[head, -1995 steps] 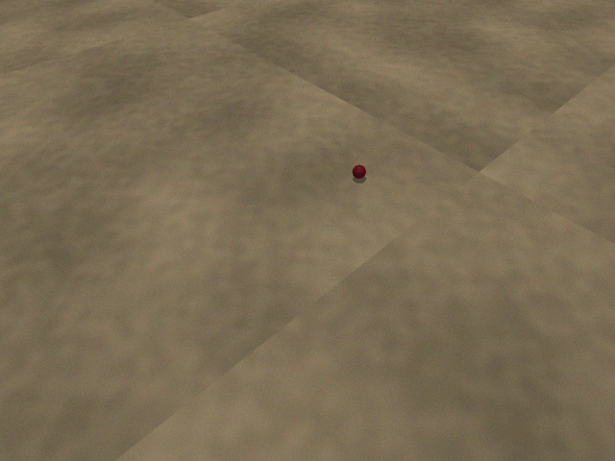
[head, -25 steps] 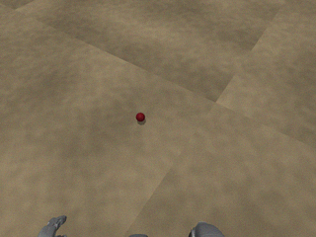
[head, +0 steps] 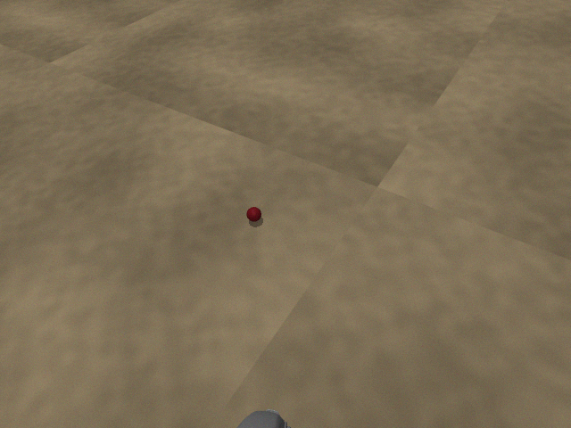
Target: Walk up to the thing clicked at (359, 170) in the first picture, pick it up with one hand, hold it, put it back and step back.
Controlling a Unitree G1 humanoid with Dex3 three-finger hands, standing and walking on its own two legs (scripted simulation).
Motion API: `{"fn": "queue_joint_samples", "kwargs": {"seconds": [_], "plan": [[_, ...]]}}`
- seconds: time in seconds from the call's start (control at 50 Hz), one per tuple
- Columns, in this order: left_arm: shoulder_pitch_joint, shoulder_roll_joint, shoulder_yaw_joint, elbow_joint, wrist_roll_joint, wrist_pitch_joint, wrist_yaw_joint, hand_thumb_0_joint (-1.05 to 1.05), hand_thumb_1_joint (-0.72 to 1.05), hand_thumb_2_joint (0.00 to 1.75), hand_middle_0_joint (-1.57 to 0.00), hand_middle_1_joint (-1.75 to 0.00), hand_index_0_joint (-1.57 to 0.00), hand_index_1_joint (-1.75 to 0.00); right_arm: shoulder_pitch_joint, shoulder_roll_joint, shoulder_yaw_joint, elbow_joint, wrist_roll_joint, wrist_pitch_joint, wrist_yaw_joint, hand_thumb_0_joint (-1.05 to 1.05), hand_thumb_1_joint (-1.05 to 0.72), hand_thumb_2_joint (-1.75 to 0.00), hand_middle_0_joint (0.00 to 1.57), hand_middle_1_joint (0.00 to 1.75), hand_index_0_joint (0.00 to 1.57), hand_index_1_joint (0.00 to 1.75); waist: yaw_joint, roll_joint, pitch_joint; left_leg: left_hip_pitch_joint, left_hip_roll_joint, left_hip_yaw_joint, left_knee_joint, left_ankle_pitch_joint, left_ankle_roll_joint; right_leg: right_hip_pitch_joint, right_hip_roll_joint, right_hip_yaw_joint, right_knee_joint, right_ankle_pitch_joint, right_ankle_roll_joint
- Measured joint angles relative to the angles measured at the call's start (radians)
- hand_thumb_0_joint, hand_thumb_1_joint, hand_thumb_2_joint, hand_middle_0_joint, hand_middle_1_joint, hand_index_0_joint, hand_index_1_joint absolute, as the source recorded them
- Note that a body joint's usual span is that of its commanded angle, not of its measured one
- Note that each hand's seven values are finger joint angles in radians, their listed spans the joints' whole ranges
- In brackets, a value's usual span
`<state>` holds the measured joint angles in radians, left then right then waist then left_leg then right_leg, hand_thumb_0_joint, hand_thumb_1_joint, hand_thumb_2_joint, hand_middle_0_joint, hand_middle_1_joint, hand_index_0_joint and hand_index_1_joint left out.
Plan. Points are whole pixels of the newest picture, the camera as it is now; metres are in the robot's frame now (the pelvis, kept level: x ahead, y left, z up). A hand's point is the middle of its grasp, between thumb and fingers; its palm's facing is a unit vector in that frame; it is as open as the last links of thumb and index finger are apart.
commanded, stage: step back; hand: left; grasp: from above
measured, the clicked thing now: (253, 214) +1.09 +0.29 -0.73
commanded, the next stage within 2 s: stand in 0.96 s
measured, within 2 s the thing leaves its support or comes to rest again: neither
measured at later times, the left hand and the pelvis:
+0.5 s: hand out of the picture +0.06 +0.27 -0.14, palm faces +0.09 -0.91 -0.40, open 7.4 cm; pelvis +0.00 +0.00 +0.00, yaw +4 degrees
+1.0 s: hand out of the picture +0.10 +0.29 -0.14, palm faces +0.09 -0.93 -0.35, open 7.4 cm; pelvis +0.04 +0.03 +0.01, yaw +4 degrees
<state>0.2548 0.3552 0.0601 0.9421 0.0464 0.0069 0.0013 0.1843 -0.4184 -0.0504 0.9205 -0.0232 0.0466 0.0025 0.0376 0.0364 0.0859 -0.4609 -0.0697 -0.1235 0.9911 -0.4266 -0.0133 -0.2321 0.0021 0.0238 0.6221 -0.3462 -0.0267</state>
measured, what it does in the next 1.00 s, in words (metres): steps on the spot: left foot, then left foot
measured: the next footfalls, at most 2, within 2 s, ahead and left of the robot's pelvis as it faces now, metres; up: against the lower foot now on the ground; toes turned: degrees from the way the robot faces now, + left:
left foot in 0.12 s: +0.03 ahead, +0.14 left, +0.00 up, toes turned +1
left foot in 0.66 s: +0.10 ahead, +0.15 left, +0.00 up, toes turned +5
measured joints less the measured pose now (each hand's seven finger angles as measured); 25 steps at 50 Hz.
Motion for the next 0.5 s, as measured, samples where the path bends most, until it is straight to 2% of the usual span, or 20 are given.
{"fn": "queue_joint_samples", "kwargs": {"seconds": [0.1, 0.12, 0.16, 0.18, 0.24, 0.32, 0.36, 0.4, 0.42, 0.46, 0.5], "plan": [[-0.002, 0.023, 0.007, -0.012, 0.001, -0.017, -0.006, 0.0, 0.89, 0.9, -0.21, -0.3, -0.21, -0.3, 0.06, 0.005, -0.003, 0.058, -0.014, -0.008, 0.018, 0.01, -0.9, -0.9, 0.2, 0.3, 0.2, 0.3, -0.003, -0.001, -0.017, 0.152, 0.046, 0.055, -0.251, -0.057, -0.002, -0.018, -0.022, -0.046, 0.007, 0.003, 0.004], [-0.004, 0.028, 0.007, -0.014, -0.001, -0.015, -0.008, 0.0, 0.89, 0.9, -0.21, -0.3, -0.21, -0.3, 0.065, 0.008, -0.005, 0.068, -0.015, -0.012, 0.02, 0.01, -0.9, -0.9, 0.2, 0.3, 0.2, 0.3, -0.005, -0.005, -0.018, 0.191, 0.05, 0.07, -0.329, -0.036, 0.004, -0.024, -0.03, -0.054, 0.017, 0.0, 0.009], [-0.01, 0.043, 0.005, -0.01, -0.005, -0.006, -0.007, 0.0, 0.9, 0.9, -0.21, -0.3, -0.2, -0.3, 0.059, 0.028, -0.01, 0.083, -0.018, -0.026, 0.021, 0.01, -0.9, -0.9, 0.2, 0.3, 0.2, 0.3, -0.001, -0.045, -0.002, 0.232, 0.023, 0.094, -0.419, 0.119, 0.013, -0.032, -0.063, -0.037, 0.047, -0.011, 0.017], [-0.009, 0.045, 0.003, -0.002, -0.01, -0.002, -0.007, 0.0, 0.9, 0.9, -0.21, -0.3, -0.2, -0.3, 0.059, 0.035, -0.01, 0.082, -0.02, -0.034, 0.023, 0.01, -0.9, -0.9, 0.2, 0.3, 0.2, 0.3, -0.001, -0.053, -0.005, 0.233, 0.018, 0.102, -0.424, 0.137, 0.02, -0.043, -0.062, -0.025, 0.069, -0.046, 0.012], [-0.01, 0.051, 0.001, 0.029, -0.018, 0.008, -0.013, 0.0, 0.9, 0.9, -0.2, -0.3, -0.2, -0.3, 0.064, 0.052, -0.007, 0.067, -0.02, -0.057, 0.028, 0.01, -0.9, -0.9, 0.21, 0.3, 0.2, 0.3, -0.022, -0.054, -0.021, 0.233, 0.028, 0.1, -0.43, 0.132, 0.046, -0.094, -0.026, -0.004, 0.199, -0.136, 0.001], [-0.016, 0.058, 0.005, 0.038, -0.022, -0.008, -0.023, 0.0, 0.9, 0.9, -0.2, -0.3, -0.2, -0.3, 0.062, 0.062, 0.001, 0.055, -0.02, -0.068, 0.03, 0.01, -0.9, -0.9, 0.21, 0.3, 0.2, 0.3, -0.038, -0.058, -0.027, 0.244, 0.047, 0.098, -0.447, 0.14, 0.034, -0.107, -0.024, -0.021, 0.167, -0.128, 0.002], [-0.022, 0.054, 0.008, 0.041, -0.021, -0.018, -0.024, 0.0, 0.9, 0.9, -0.2, -0.3, -0.2, -0.3, 0.057, 0.058, 0.001, 0.051, -0.02, -0.062, 0.032, 0.01, -0.9, -0.9, 0.21, 0.3, 0.21, 0.3, -0.043, -0.05, -0.028, 0.241, 0.059, 0.095, -0.428, 0.126, 0.021, -0.078, -0.019, -0.034, 0.072, -0.091, 0.003], [-0.035, 0.042, 0.011, 0.047, -0.016, -0.03, -0.018, 0.0, 0.9, 0.9, -0.2, -0.3, -0.2, -0.3, 0.053, 0.046, 0.001, 0.052, -0.013, -0.05, 0.029, 0.01, -0.9, -0.9, 0.21, 0.3, 0.21, 0.3, -0.044, -0.023, -0.023, 0.23, 0.083, 0.081, -0.375, 0.094, 0.004, -0.036, 0.003, -0.054, -0.024, 0.05, 0.0], [-0.041, 0.032, 0.011, 0.047, -0.012, -0.037, -0.014, 0.0, 0.9, 0.9, -0.2, -0.3, -0.2, -0.3, 0.053, 0.04, 0.001, 0.055, -0.007, -0.043, 0.025, 0.01, -0.9, -0.9, 0.21, 0.3, 0.21, 0.3, -0.043, -0.003, -0.024, 0.215, 0.09, 0.058, -0.335, 0.069, 0.011, -0.029, 0.016, -0.068, -0.031, 0.08, -0.001], [-0.048, 0.019, 0.007, 0.04, -0.006, -0.047, -0.012, 0.0, 0.9, 0.9, -0.2, -0.3, -0.2, -0.3, 0.05, 0.039, 0.001, 0.068, -0.004, -0.031, 0.013, 0.01, -0.9, -0.9, 0.21, 0.3, 0.2, 0.3, -0.031, 0.001, -0.034, 0.165, 0.061, 0.026, -0.214, -0.037, 0.02, -0.03, 0.016, -0.075, -0.018, 0.062, -0.01], [-0.053, 0.005, 0.002, 0.032, -0.009, -0.052, -0.011, 0.0, 0.9, 0.9, -0.2, -0.3, -0.2, -0.3, 0.047, 0.034, 0.002, 0.074, -0.001, -0.031, 0.01, 0.01, -0.9, -0.9, 0.21, 0.3, 0.2, 0.3, -0.021, -0.003, -0.031, 0.122, 0.04, 0.027, -0.119, -0.061, 0.022, -0.015, 0.004, -0.076, -0.03, 0.054, -0.014]]}}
